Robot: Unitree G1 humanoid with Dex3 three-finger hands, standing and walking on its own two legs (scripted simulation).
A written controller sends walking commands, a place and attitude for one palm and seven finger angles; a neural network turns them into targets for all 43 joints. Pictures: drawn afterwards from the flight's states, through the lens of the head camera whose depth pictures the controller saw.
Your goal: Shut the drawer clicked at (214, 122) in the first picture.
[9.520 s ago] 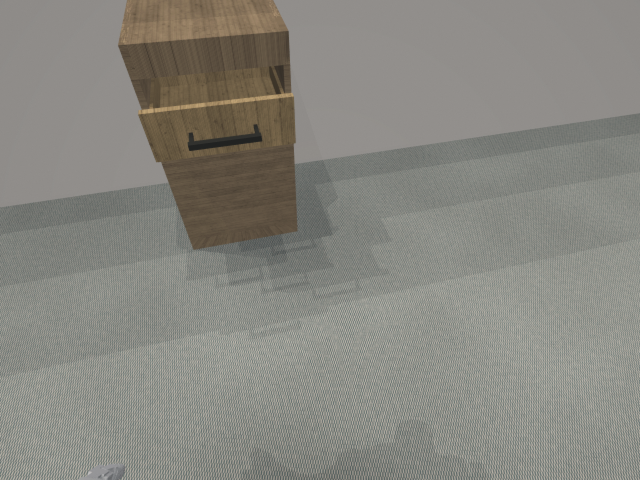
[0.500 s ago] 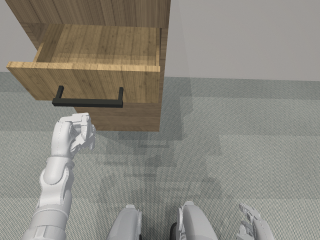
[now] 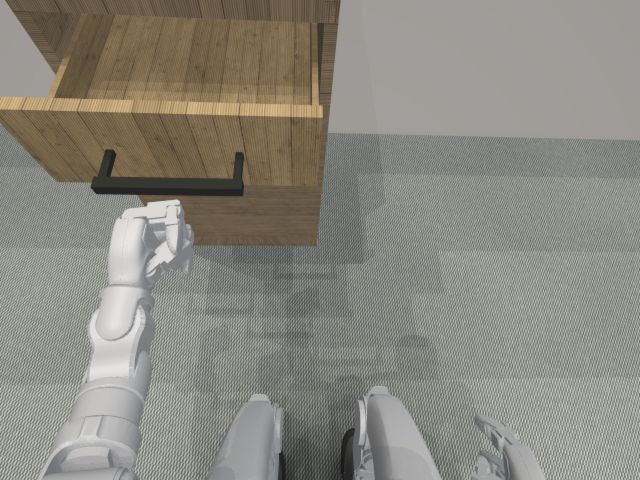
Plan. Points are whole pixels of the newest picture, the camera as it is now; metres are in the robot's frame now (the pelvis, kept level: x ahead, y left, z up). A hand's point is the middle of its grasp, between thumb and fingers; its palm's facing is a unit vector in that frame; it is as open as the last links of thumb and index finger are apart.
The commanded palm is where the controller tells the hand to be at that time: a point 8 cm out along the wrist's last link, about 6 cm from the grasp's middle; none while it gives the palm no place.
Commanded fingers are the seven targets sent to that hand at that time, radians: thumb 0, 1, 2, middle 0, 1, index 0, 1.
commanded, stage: bring the fist close to the handle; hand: left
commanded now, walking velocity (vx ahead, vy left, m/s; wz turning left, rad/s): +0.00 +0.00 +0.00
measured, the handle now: (172, 173) +0.49 +0.21 +0.02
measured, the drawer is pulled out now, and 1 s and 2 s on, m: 0.17 0.11 0.00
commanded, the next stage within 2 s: push the drawer shut in 0.12 s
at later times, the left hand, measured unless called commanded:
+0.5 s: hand (184, 224) +0.42 +0.18 +0.01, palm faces +0.02 -1.00 -0.04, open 3.2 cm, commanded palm +0.41 +0.22 +0.02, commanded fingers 0.00 0.90 0.90 -1.40 -1.60 -1.40 -1.60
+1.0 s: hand (194, 180) +0.48 +0.18 +0.01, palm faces +0.03 -1.00 -0.03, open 3.3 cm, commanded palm +0.47 +0.21 +0.02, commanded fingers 0.00 0.90 0.90 -1.40 -1.60 -1.40 -1.60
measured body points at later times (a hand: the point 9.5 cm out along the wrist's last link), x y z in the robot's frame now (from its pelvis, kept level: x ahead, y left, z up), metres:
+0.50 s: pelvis +0.00 -0.01 +0.00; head +0.15 +0.01 +0.43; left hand +0.41 +0.23 +0.02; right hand +0.13 -0.27 -0.12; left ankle +0.02 +0.09 -0.60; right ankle +0.06 -0.11 -0.60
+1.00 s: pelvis -0.01 +0.00 -0.01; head +0.15 +0.02 +0.41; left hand +0.47 +0.23 +0.02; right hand +0.05 -0.27 -0.13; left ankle +0.02 +0.09 -0.60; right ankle +0.06 -0.11 -0.60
